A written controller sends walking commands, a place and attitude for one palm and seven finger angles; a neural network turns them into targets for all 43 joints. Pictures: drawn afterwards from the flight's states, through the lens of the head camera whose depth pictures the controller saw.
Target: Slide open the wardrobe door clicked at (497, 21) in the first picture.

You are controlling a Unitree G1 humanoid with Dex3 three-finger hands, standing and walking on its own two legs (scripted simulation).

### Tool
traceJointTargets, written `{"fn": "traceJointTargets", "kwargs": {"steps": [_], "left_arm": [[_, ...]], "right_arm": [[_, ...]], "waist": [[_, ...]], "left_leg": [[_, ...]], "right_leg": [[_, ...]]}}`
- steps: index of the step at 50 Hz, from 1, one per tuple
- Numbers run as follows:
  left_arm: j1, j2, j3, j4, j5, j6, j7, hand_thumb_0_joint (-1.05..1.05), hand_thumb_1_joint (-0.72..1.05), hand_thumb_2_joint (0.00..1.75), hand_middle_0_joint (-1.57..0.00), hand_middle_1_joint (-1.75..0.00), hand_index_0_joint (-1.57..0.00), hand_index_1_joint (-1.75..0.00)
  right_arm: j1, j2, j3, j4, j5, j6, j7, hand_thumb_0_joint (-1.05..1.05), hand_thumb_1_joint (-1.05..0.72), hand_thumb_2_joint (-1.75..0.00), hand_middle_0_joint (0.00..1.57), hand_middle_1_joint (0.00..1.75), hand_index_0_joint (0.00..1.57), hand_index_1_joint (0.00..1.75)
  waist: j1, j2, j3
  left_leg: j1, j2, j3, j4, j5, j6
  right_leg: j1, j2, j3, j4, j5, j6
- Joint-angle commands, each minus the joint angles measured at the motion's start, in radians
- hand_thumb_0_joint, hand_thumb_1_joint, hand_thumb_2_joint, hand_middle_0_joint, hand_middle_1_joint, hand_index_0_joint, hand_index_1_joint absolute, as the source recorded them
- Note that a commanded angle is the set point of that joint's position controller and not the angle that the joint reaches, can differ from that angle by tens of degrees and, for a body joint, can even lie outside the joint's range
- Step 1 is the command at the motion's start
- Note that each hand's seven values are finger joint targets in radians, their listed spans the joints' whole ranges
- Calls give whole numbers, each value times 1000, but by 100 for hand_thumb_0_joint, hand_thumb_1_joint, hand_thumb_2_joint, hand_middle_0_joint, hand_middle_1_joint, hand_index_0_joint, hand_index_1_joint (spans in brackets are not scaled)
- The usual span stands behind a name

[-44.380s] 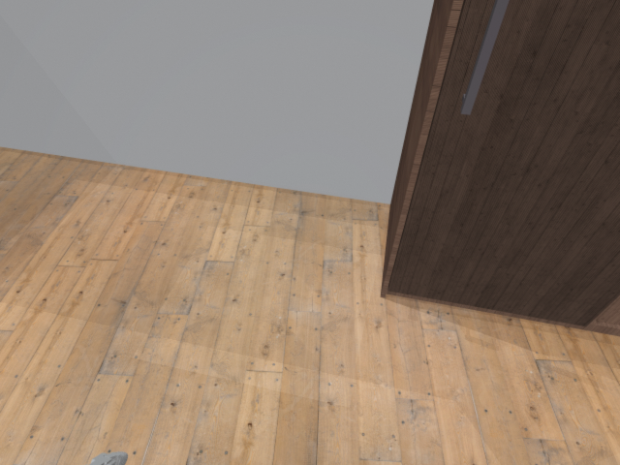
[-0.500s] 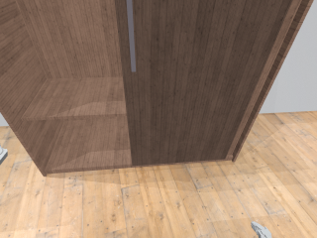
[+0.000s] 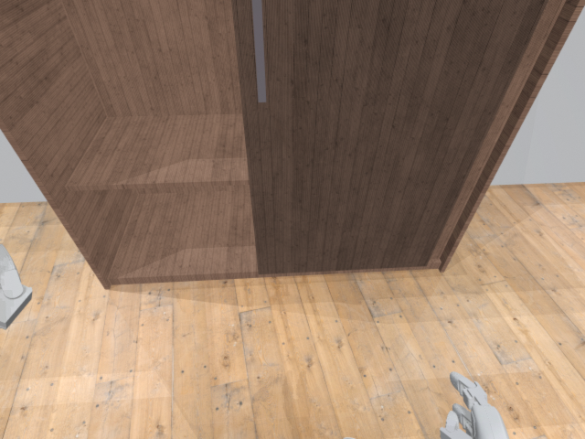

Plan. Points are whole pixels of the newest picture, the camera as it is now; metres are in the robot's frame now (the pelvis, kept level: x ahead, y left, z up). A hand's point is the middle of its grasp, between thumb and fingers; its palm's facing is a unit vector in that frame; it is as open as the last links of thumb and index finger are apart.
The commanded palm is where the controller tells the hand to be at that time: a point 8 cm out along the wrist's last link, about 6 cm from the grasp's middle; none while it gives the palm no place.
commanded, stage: stop stepping back and stand still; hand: left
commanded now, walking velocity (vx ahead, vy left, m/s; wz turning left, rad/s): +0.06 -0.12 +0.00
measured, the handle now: (258, 24) +0.85 +0.12 +0.24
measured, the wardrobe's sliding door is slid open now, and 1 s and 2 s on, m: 0.61 0.61 0.61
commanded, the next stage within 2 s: let the arm hang, fingers relaxed in 0.08 s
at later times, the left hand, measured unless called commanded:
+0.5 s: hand out of the picture +0.08 +0.16 -0.16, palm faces +0.06 -0.98 -0.17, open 7.0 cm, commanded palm none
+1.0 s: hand out of the picture +0.08 +0.21 -0.15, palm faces -0.01 -0.97 -0.23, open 7.4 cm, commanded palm none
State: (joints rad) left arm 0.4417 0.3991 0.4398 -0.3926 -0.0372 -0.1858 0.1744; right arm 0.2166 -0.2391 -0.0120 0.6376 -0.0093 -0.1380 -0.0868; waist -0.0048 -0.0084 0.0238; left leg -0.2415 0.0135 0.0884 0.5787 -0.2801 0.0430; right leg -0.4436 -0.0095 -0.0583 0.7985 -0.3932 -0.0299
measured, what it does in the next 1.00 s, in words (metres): stands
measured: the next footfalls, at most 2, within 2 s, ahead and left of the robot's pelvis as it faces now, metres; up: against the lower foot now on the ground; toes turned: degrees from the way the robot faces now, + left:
none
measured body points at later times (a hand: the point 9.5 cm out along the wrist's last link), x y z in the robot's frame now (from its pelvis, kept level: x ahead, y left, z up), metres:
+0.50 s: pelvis +0.00 -0.01 +0.00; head +0.03 +0.00 +0.45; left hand +0.07 +0.21 -0.14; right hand +0.07 -0.26 -0.13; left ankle +0.02 +0.13 -0.72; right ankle +0.05 -0.10 -0.72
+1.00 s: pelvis +0.03 +0.02 +0.02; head +0.04 +0.01 +0.47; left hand +0.08 +0.26 -0.13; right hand +0.05 -0.20 -0.15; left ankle +0.02 +0.13 -0.72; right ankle +0.05 -0.10 -0.72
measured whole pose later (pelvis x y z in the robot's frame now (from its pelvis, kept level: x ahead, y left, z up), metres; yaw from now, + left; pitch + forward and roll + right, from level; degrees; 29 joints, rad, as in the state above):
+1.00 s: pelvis +0.03 +0.02 +0.02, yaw +1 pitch -1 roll +0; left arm 0.17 0.18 0.00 1.09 0.02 0.01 0.02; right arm 0.23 -0.17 0.00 1.09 -0.03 0.03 -0.01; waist -0.01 0.02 0.05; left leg -0.16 0.03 0.12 0.41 -0.23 0.01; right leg -0.21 -0.04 -0.06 0.41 -0.18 0.01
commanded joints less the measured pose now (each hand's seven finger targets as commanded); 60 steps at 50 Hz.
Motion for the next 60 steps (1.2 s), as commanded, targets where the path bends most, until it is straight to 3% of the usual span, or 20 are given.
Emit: {"fn": "traceJointTargets", "kwargs": {"steps": [1,5,6,7,8,9,10,11,15,16,18,20,21,22,24,28,31,34,49,60], "left_arm": [[-43,226,94,-278,10,-67,-16,0,90,90,-20,-30,-20,-30],[-26,217,94,-343,11,-53,13,0,90,90,-20,-30,-20,-30],[-43,242,110,-365,14,-53,17,0,90,90,-20,-30,-20,-30],[-33,231,107,-353,14,-54,19,0,90,90,-20,-30,-20,-30],[-14,247,123,-323,10,-50,22,0,90,90,-20,-30,-20,-30],[48,-3,-290,500,110,110,-126,0,90,90,-20,-30,-20,-30],[47,-4,-284,562,98,154,-161,0,90,90,-20,-30,-20,-30],[23,-30,-297,549,98,174,-161,0,90,90,-20,-30,-20,-30],[-161,-20,-348,701,77,179,-150,0,90,90,-20,-30,-20,-30],[-198,-11,-359,763,74,185,-147,0,90,90,-20,-30,-20,-30],[-232,-6,-376,867,64,197,-155,0,90,90,-20,-30,-20,-30],[-229,-43,-390,952,59,206,-165,0,90,90,-20,-30,-20,-30],[-216,-32,-396,997,60,206,-169,0,90,90,-20,-30,-20,-30],[-186,-42,-399,1043,64,196,-169,0,90,90,-20,-30,-20,-30],[-213,-19,-398,1140,61,188,-163,0,90,90,-20,-30,-20,-30],[-217,-56,-404,1244,55,176,-158,0,90,90,-20,-30,-20,-30],[-225,-59,-412,1307,53,172,-154,0,90,90,-20,-30,-20,-30],[-242,-70,-418,1357,52,176,-152,0,90,90,-20,-30,-20,-30],[-251,-100,-425,1457,56,182,-142,0,90,90,-20,-30,-20,-30],[-248,-110,-423,1470,57,178,-141,0,90,90,-20,-30,-20,-30]], "right_arm": [[-118,-110,-41,-143,6,-49,14,0,-90,-90,20,30,20,30],[-133,-98,-23,-149,8,-54,16,0,-90,-90,20,30,20,30],[-134,-103,-25,-155,7,-50,13,0,-90,-90,20,30,20,30],[-123,-101,-31,-153,3,-46,13,0,-90,-90,20,30,20,30],[-116,-84,-35,-153,3,-41,14,0,-90,-90,20,30,20,30],[-112,-185,-67,11,-11,-21,95,0,-90,-90,20,30,20,30],[-41,-111,-57,-5,0,44,98,0,-90,-90,20,30,20,30],[-5,-103,-67,-1,3,61,93,0,-90,-90,20,30,20,30],[43,-96,-45,13,-10,146,106,0,-90,-90,20,30,20,30],[44,-100,-44,26,-12,155,107,0,-90,-90,20,30,20,30],[74,-96,-38,71,-21,166,104,0,-90,-90,20,30,20,30],[14,-165,-36,89,-37,155,94,0,-90,-90,20,30,20,30],[-36,-182,-27,90,-40,155,91,0,-90,-90,20,30,20,30],[-61,-167,-19,105,-44,153,87,0,-90,-90,20,30,20,30],[-31,-107,-8,166,-32,151,82,0,-90,-90,20,30,20,30],[46,-65,-5,249,-26,149,72,0,-90,-90,20,30,20,30],[73,-66,-10,288,-19,151,68,0,-90,-90,20,30,20,30],[91,-63,-10,333,-17,152,66,0,-90,-90,20,30,20,30],[56,-40,-3,433,-18,146,64,0,-90,-90,20,30,20,30],[37,-33,-3,451,-16,138,60,0,-90,-90,20,30,20,30]], "waist": [[14,163,-13],[24,263,35],[23,220,37],[19,125,19],[18,-53,12],[-22,-184,-7],[-12,-122,-117],[-36,-112,-131],[-37,-310,-60],[-45,-299,-37],[-60,-207,-3],[-16,65,45],[16,111,25],[38,77,-13],[8,126,-10],[-7,174,-87],[-11,31,-82],[-15,-19,-33],[-3,-11,27],[-2,38,8]], "left_leg": [[-95,276,-343,-401,-383,132],[-283,204,-190,-328,-421,62],[-297,172,-156,-266,-419,39],[-300,126,-117,-146,-365,14],[-322,55,-65,83,-269,-12],[-413,40,-32,332,-260,-53],[-295,60,-90,401,-344,-55],[-251,52,-100,412,-340,-52],[-188,13,-10,304,-225,-45],[-137,14,-12,198,-188,-43],[28,17,-42,-27,-30,-30],[-77,171,-256,-200,-46,41],[-196,200,-273,-263,-151,49],[-239,153,-225,-248,-211,28],[-144,66,-108,-158,-113,-22],[-27,86,-99,-168,10,-23],[6,93,-93,-181,45,-29],[14,102,-91,-217,57,-29],[42,118,-82,-279,111,-20],[82,117,-69,-270,204,-21]], "right_leg": [[-41,-17,48,213,16,43],[289,11,-45,-160,-9,34],[334,15,-42,-255,-9,25],[351,-27,39,-357,-47,-8],[314,-154,301,-480,-137,-83],[236,-403,409,-405,504,-139],[229,-388,358,-354,651,-165],[199,-350,330,-359,519,-156],[156,-247,149,-347,455,-127],[131,-237,136,-348,422,-110],[27,-185,115,-338,167,-37],[37,-71,65,-280,-19,39],[186,-54,53,-282,13,48],[274,-60,82,-342,13,43],[214,-119,162,-418,4,-5],[265,-122,126,-447,169,-8],[279,-124,115,-476,213,-9],[261,-119,101,-490,208,-2],[244,-106,81,-463,247,20],[269,-111,83,-447,336,22]]}}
